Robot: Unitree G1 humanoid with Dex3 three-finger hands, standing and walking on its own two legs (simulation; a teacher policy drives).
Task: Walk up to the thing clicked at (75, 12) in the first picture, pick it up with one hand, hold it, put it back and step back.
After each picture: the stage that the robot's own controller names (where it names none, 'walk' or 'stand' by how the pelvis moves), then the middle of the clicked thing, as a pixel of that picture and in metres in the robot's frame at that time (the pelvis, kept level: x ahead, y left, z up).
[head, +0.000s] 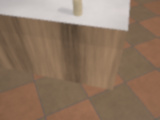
stand; (77, 6) +1.07 +0.03 -0.04
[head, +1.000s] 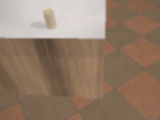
walk; (50, 19) +0.94 +0.24 -0.02
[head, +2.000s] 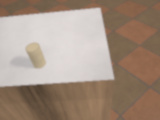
walk; (36, 56) +0.58 +0.26 -0.03
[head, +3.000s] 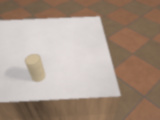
walk; (35, 68) +0.51 +0.22 -0.03
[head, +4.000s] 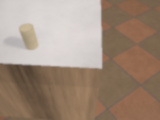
stand; (29, 37) +0.65 +0.29 -0.01
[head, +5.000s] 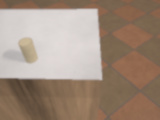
stand; (28, 50) +0.62 +0.28 -0.04
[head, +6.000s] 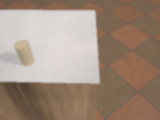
stand; (25, 53) +0.60 +0.29 -0.04
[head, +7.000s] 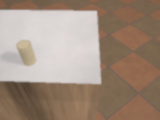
stand; (26, 53) +0.60 +0.28 -0.04
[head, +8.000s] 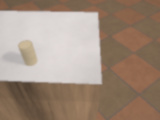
stand; (28, 53) +0.61 +0.28 -0.04
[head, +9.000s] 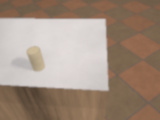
rise first; (36, 59) +0.60 +0.27 -0.04
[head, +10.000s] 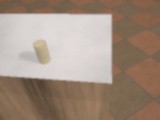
go down; (42, 52) +0.63 +0.26 -0.03
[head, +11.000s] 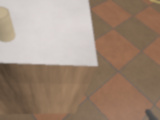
go down; (3, 25) +0.61 +0.24 +0.01
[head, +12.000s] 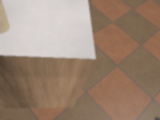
approach; out of the picture +0.62 +0.26 +0.03
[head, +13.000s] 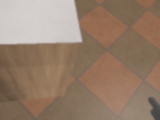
close in; out of the picture +0.64 +0.27 +0.06
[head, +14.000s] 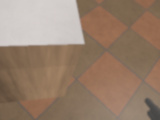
close; out of the picture +0.62 +0.26 +0.07
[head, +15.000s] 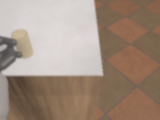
lift; (23, 44) +0.60 +0.25 +0.02
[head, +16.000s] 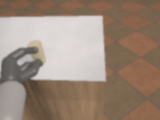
close; (37, 53) +0.64 +0.24 -0.01
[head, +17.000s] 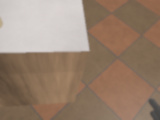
hold; out of the picture +0.62 +0.25 +0.05
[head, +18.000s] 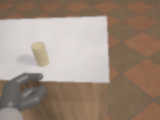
hold; (40, 54) +0.63 +0.24 +0.00
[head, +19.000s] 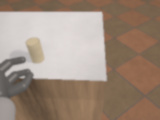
hold; (35, 50) +0.62 +0.24 -0.01
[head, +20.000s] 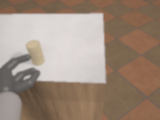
hold; (35, 53) +0.62 +0.25 -0.02
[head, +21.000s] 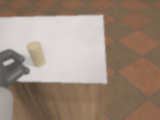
crouch; (36, 54) +0.62 +0.24 -0.01
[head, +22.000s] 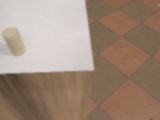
crouch; (14, 42) +0.63 +0.25 -0.01
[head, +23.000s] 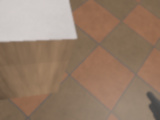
lower; out of the picture +0.63 +0.27 +0.07
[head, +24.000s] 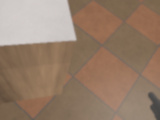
lower; out of the picture +0.63 +0.27 +0.07
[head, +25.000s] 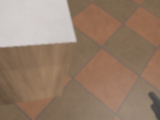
lower; out of the picture +0.63 +0.27 +0.07
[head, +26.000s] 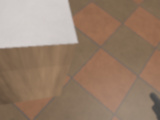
lower; out of the picture +0.62 +0.27 +0.07
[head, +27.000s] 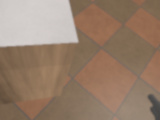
open; out of the picture +0.62 +0.26 +0.07
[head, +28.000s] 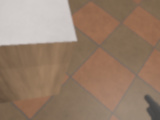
sink last; out of the picture +0.63 +0.27 +0.07
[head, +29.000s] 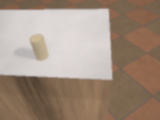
sink last; (39, 47) +0.62 +0.24 +0.01
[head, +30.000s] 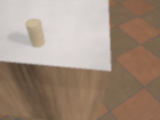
stand; (35, 33) +0.64 +0.24 +0.02
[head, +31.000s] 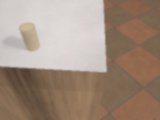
stand; (30, 37) +0.63 +0.25 +0.03
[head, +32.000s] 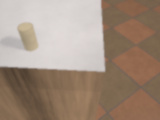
stand; (28, 37) +0.63 +0.25 +0.03
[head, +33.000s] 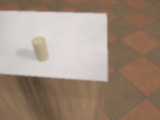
stand; (40, 49) +0.65 +0.23 -0.03
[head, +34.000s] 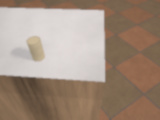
stand; (36, 49) +0.63 +0.25 -0.04
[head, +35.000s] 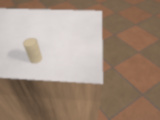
stand; (33, 51) +0.62 +0.26 -0.04
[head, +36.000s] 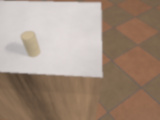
walk; (31, 44) +0.63 +0.26 -0.04
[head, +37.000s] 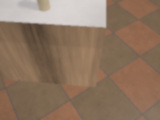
walk; out of the picture +0.87 +0.22 -0.01
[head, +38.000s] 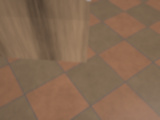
walk; out of the picture +1.21 +0.26 -0.02
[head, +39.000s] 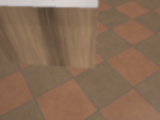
stand; out of the picture +1.25 +0.23 -0.02
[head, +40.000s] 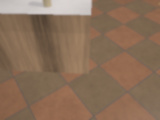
stand; out of the picture +1.22 +0.26 -0.04
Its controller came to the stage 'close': yes
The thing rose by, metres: 0.00
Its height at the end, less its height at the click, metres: +0.00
